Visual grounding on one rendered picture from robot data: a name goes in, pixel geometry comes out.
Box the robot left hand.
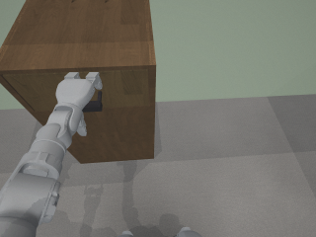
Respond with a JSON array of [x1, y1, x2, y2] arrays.
[[55, 72, 103, 136]]

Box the cabinet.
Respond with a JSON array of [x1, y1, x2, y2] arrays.
[[0, 0, 156, 164]]

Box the robot shin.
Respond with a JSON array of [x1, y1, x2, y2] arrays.
[[179, 227, 191, 233], [122, 231, 133, 236]]

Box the robot left upper arm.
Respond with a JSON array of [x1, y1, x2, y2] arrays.
[[0, 172, 61, 237]]

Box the left robot forearm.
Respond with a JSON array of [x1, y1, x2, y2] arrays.
[[0, 103, 83, 205]]

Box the right robot shin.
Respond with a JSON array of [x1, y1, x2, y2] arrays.
[[179, 227, 191, 233]]

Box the handle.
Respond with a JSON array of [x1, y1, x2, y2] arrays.
[[82, 91, 103, 113]]

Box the left robot shin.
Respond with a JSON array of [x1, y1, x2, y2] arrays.
[[122, 231, 133, 236]]

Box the drawer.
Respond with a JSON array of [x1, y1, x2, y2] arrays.
[[3, 69, 149, 111]]

